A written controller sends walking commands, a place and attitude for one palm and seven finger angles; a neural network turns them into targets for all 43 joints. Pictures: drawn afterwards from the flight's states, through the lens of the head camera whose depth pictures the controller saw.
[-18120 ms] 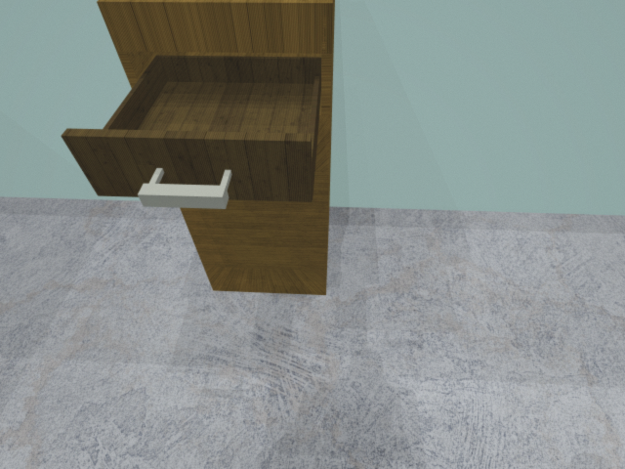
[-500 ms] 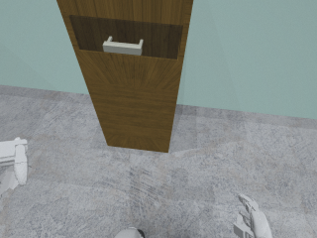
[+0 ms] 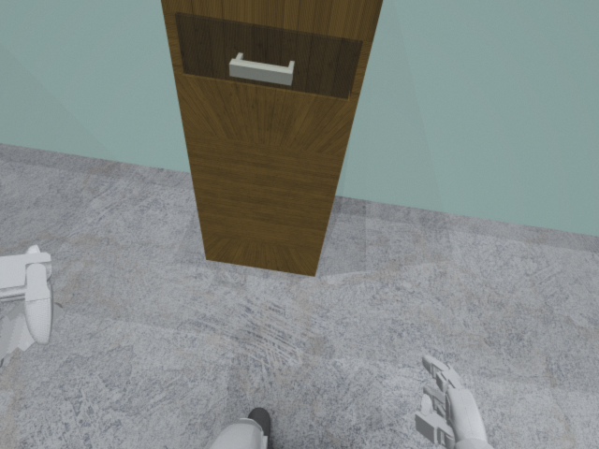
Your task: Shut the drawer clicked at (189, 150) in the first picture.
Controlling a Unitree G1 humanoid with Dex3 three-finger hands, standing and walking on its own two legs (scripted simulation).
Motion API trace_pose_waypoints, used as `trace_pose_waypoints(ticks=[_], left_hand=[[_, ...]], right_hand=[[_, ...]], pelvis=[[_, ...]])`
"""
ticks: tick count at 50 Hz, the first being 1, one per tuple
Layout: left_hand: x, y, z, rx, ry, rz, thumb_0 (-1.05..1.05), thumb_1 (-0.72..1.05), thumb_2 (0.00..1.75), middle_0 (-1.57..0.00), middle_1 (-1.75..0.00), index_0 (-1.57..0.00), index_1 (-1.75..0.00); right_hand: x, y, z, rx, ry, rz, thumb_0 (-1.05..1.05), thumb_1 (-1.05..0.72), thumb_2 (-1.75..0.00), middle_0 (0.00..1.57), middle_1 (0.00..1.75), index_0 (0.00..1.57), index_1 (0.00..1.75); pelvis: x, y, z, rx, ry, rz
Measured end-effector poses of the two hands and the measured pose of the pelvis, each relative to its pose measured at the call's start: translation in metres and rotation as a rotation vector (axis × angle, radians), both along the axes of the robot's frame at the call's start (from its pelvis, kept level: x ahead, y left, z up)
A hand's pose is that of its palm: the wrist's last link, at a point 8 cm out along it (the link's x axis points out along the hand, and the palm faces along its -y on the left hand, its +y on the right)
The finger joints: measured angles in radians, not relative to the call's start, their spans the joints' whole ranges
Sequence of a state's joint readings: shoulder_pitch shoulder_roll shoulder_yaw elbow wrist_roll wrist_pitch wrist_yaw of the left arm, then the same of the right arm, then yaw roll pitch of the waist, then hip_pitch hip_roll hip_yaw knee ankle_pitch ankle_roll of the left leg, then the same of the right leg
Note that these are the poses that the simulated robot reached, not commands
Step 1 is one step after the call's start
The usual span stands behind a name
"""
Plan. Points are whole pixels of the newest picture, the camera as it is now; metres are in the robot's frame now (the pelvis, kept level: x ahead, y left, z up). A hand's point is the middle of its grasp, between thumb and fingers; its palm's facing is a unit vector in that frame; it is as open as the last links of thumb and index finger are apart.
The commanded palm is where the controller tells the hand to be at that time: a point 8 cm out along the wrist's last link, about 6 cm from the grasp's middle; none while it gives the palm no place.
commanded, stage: stop stepping back and stand still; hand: left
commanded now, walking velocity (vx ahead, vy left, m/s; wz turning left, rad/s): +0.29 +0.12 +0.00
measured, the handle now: (263, 66) +0.81 +0.19 +0.09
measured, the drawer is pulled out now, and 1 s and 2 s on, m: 0.00 0.00 0.00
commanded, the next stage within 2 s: let the arm hang, fingers relaxed in 1.58 s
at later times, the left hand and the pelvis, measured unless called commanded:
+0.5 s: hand out of the picture +0.06 +0.26 +0.20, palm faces +0.39 -0.81 -0.44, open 3.2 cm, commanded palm +0.02 +0.30 +0.19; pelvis -0.11 +0.02 +0.02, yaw -2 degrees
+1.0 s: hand out of the picture +0.01 +0.26 +0.19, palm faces +0.44 -0.75 -0.49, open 3.2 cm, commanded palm -0.03 +0.30 +0.19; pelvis -0.15 +0.01 +0.02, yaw +2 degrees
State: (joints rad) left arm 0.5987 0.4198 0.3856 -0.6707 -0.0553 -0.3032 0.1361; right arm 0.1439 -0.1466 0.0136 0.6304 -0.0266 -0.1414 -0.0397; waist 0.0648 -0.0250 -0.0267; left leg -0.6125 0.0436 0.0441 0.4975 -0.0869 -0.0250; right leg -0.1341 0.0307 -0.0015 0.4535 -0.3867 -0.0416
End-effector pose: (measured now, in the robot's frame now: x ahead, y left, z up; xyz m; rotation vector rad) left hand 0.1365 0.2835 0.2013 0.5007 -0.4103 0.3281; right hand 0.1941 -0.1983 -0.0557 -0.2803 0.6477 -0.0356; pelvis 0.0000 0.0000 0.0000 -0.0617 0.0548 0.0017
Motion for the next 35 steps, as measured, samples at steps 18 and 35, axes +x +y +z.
trace_pose_waypoints(ticks=[18, 35], left_hand=[[-0.067, 0.002, 0.008, 0.023, 0.155, -0.076, 0.01, 0.89, 0.90, -1.41, -1.60, -1.40, -1.60], [-0.116, 0.018, 0.001, -0.015, 0.023, -0.020, 0.01, 0.89, 0.90, -1.41, -1.60, -1.41, -1.60]], right_hand=[[-0.154, -0.016, 0.018, -0.004, 0.027, -0.188, 0.02, -0.91, -0.90, 0.21, 0.30, 0.21, 0.30], [-0.211, -0.009, -0.003, 0.012, -0.032, -0.234, 0.02, -0.91, -0.90, 0.20, 0.30, 0.20, 0.30]], pelvis=[[-0.079, 0.018, 0.023, 0.044, -0.085, -0.019], [-0.144, 0.035, 0.004, 0.103, -0.099, -0.022]])
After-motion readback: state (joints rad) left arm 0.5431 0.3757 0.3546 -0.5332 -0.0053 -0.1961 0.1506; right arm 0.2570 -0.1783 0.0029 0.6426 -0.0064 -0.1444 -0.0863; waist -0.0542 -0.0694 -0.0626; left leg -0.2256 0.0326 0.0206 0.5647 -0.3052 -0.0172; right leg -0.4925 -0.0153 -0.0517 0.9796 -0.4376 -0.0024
